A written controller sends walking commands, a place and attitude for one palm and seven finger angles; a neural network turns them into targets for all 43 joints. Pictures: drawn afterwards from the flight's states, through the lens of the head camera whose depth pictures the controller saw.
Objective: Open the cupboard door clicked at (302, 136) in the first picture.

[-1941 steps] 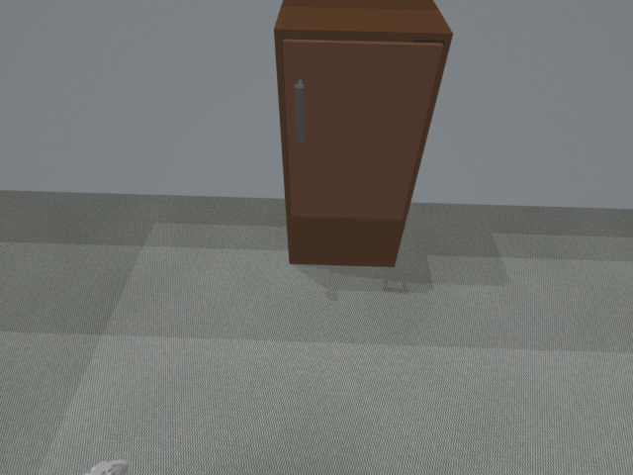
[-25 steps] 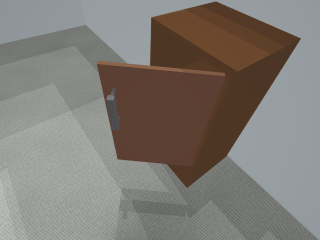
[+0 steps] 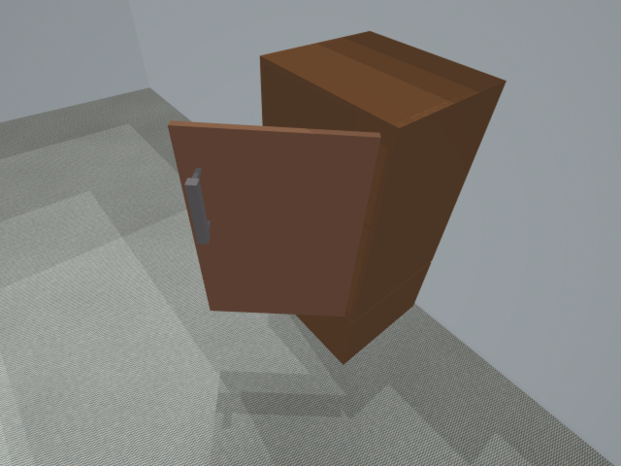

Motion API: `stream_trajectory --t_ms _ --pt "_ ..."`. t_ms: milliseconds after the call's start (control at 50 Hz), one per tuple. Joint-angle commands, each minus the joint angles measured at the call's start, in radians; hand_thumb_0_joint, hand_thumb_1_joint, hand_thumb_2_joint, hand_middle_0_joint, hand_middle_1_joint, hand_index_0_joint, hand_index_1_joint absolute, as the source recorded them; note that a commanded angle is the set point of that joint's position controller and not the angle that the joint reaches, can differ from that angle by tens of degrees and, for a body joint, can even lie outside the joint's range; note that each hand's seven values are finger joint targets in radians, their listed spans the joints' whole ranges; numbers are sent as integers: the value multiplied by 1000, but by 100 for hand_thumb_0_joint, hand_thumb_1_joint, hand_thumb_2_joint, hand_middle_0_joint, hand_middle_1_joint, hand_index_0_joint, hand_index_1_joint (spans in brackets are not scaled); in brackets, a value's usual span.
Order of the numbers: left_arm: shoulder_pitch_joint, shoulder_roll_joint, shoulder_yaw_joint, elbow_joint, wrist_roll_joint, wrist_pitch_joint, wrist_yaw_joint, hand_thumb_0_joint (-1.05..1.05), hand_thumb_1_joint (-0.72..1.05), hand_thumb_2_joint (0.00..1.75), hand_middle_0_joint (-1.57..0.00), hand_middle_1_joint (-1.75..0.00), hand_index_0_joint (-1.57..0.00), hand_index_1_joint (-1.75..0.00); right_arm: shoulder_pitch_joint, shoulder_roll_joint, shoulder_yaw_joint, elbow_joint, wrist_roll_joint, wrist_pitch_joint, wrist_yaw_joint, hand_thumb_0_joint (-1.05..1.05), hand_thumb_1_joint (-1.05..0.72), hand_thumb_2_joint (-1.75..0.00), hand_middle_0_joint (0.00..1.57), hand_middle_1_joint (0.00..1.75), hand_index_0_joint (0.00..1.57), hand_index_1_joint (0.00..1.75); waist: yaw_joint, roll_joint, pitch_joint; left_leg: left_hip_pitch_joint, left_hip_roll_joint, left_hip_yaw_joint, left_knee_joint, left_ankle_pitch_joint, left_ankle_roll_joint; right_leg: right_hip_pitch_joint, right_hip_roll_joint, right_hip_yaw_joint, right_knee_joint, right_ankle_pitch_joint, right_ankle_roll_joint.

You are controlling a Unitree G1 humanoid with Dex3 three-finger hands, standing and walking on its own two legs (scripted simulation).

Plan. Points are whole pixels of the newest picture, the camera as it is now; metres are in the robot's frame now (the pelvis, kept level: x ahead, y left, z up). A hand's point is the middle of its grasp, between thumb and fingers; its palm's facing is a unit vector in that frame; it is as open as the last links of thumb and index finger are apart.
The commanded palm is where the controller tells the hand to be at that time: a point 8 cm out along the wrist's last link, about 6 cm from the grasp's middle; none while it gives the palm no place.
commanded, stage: come to a stop and stand still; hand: left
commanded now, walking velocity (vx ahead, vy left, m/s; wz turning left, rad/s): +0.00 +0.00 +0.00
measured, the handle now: (200, 206) +0.62 +0.25 -0.04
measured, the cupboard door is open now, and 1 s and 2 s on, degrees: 48 48 48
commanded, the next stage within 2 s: look again from close up in 0.78 s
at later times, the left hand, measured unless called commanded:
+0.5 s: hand out of the picture -0.06 +0.17 -0.17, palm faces +0.08 -0.98 -0.16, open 7.3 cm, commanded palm none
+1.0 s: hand out of the picture -0.12 +0.16 -0.17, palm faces +0.07 -0.99 -0.15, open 7.4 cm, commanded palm none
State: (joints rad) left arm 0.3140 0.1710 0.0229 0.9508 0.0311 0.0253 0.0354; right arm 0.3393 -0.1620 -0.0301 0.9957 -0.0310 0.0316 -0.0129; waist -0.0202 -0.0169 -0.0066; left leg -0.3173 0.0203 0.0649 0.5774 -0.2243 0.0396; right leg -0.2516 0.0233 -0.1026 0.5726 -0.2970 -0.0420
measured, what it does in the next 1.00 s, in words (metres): steps on the spot: right foot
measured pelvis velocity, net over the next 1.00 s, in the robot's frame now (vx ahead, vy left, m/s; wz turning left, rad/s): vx -0.07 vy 0.01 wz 0.02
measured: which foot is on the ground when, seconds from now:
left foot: down 0.00-1.00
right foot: down 0.00-0.32, up 0.34-0.48, down 0.50-1.00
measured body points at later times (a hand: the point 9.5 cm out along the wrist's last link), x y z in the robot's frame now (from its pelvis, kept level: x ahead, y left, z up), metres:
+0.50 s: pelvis -0.06 +0.01 +0.00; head -0.08 +0.01 +0.45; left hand -0.06 +0.22 -0.16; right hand -0.08 -0.20 -0.16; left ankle +0.02 +0.09 -0.73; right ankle -0.07 -0.11 -0.73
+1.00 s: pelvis -0.07 +0.01 +0.01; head -0.07 +0.02 +0.46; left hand -0.13 +0.21 -0.16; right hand -0.07 -0.21 -0.15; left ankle +0.02 +0.09 -0.73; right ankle -0.07 -0.11 -0.73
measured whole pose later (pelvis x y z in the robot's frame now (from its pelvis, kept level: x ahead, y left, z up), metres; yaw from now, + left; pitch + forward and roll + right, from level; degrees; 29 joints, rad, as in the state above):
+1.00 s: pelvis -0.07 +0.01 +0.01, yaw +1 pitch -1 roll -1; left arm 0.43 0.13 0.00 1.08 0.03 -0.01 0.03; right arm 0.31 -0.13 -0.01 1.09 -0.02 0.01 -0.02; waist 0.00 0.00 0.00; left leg -0.33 -0.02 0.05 0.45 -0.11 0.05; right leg -0.20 0.01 -0.03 0.48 -0.26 -0.01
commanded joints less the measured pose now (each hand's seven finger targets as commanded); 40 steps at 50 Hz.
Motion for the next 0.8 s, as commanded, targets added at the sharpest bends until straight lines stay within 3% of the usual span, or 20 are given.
stream_trajectory --t_ms 0,40,100,140,180,220,240,260,280,300,320,360,400,440,500,520,540,600,680,780 --pt "128 75 20 -25 -3 -20 -1 0 90 90 -20 -30 -20 -30 -64 -121 -17 -81 1 -26 -4 0 -90 -90 20 30 20 30 62 76 85 -229 108 -206 -296 -406 38 83 -55 97 -94 -137 6" --pt "109 88 21 -29 -5 -27 -2 0 90 90 -20 -30 -20 -30 -30 -101 -12 -67 1 -23 -3 0 -90 -90 20 30 20 30 41 5 87 -167 57 -142 -208 -328 14 2 -102 174 -201 -253 -16" --pt "36 121 29 -39 -12 -33 1 0 90 90 -20 -30 -20 -30 55 -61 -7 -27 3 -15 -2 0 -90 -90 20 30 20 30 -9 -120 59 0 -12 -36 20 -142 -16 -158 -220 292 -368 -399 -60" --pt "-39 136 38 -55 -13 -28 7 0 90 90 -20 -30 -20 -30 125 -48 -12 7 4 -6 -1 0 -90 -90 20 30 20 30 -43 -138 45 113 -24 -10 146 -105 -19 -281 -252 279 -421 -419 -68" --pt "-77 141 42 -57 -11 -20 11 0 90 90 -20 -30 -20 -30 173 -38 -13 29 7 -3 1 0 -90 -90 20 30 20 30 -62 -112 63 167 -25 2 142 -119 -19 -349 -232 223 -410 -417 -53" --pt "-64 135 41 -41 -8 -10 11 0 90 90 -20 -30 -20 -30 201 -21 -7 37 6 -5 3 0 -90 -90 20 30 20 30 -54 -86 129 159 -22 -4 26 -169 -16 -383 -204 201 -364 -422 -37" --pt "-38 122 38 -30 -9 -7 9 0 90 90 -20 -30 -20 -30 207 -25 -3 37 4 -8 1 0 -90 -90 20 30 20 30 -45 -43 167 114 -1 -53 -83 -221 -3 -379 -173 192 -309 -421 -24" --pt "-4 93 32 -26 -10 -6 7 0 90 90 -20 -30 -20 -30 194 -43 -5 32 -1 -15 -3 0 -90 -90 20 30 20 30 -25 76 201 25 58 -154 -219 -305 21 -330 -112 150 -198 -347 -5" --pt "35 61 28 -18 -19 -4 3 0 90 90 -20 -30 -20 -30 154 -76 -7 21 -9 -24 -10 0 -90 -90 20 30 20 30 2 218 199 -104 159 -300 -374 -461 60 -231 -41 70 -57 -216 22" --pt "66 42 26 4 -11 1 0 0 90 90 -20 -30 -20 -30 72 -98 -11 5 -3 -32 -15 0 -90 -90 20 30 20 30 36 302 193 -285 223 -391 -476 -559 100 -65 -14 42 121 -111 25" --pt "113 28 23 26 -4 4 -3 0 90 90 -20 -30 -20 -30 -8 -104 -12 -11 3 -32 -17 0 -90 -90 20 30 20 30 73 275 159 -362 233 -376 -490 -532 115 32 -22 63 242 -84 19" --pt "161 4 18 41 -2 2 -9 0 90 90 -20 -30 -20 -30 -54 -100 -8 -26 7 -39 -19 0 -90 -90 20 30 20 30 95 166 102 -339 217 -333 -461 -421 124 56 -25 77 309 -82 20" --pt "140 -14 10 45 -7 -14 -10 0 90 90 -20 -30 -20 -30 -30 -101 -7 -10 4 -41 -20 0 -90 -90 20 30 20 30 70 81 98 -208 196 -300 -410 -369 111 18 -39 67 130 -111 18" --pt "157 -14 4 59 -11 -29 -8 0 90 90 -20 -30 -20 -30 19 -100 -11 11 5 -34 -18 0 -90 -90 20 30 20 30 55 14 113 -135 152 -257 -329 -354 68 55 -35 72 -141 -77 16" --pt "150 43 3 66 -9 -36 3 0 90 90 -20 -30 -20 -30 50 -38 -2 18 15 -29 -10 0 -90 -90 20 30 20 30 10 -50 110 -31 22 -110 -174 -154 -8 -64 -161 261 -285 -203 -53" --pt "125 56 4 59 -9 -37 2 0 90 90 -20 -30 -20 -30 56 -29 -2 21 13 -31 -6 0 -90 -90 20 30 20 30 -8 -43 78 51 15 -92 -150 -122 -14 -135 -171 265 -302 -246 -55" --pt "93 59 3 52 -11 -45 3 0 90 90 -20 -30 -20 -30 63 -32 -3 29 12 -29 -7 0 -90 -90 20 30 20 30 -18 -107 66 85 25 -85 -111 -93 -15 -168 -161 268 -317 -272 -44" --pt "69 43 -4 53 -13 -43 4 0 90 90 -20 -30 -20 -30 68 -37 0 46 16 -31 -9 0 -90 -90 20 30 20 30 -26 -61 106 117 41 -107 -123 -83 -9 -218 -136 230 -294 -244 -25" --pt "142 33 -6 78 -7 -36 2 0 90 90 -20 -30 -20 -30 33 -66 -3 42 14 -31 -10 0 -90 -90 20 30 20 30 11 58 168 -19 84 -188 -273 -282 7 -140 -81 176 -233 -215 -3" --pt "212 26 -3 106 -3 -32 0 0 90 90 -20 -30 -20 -30 11 -82 -5 40 11 -30 -12 0 -90 -90 20 30 20 30 33 89 135 -61 91 -215 -337 -341 16 -61 -62 143 -187 -167 -1"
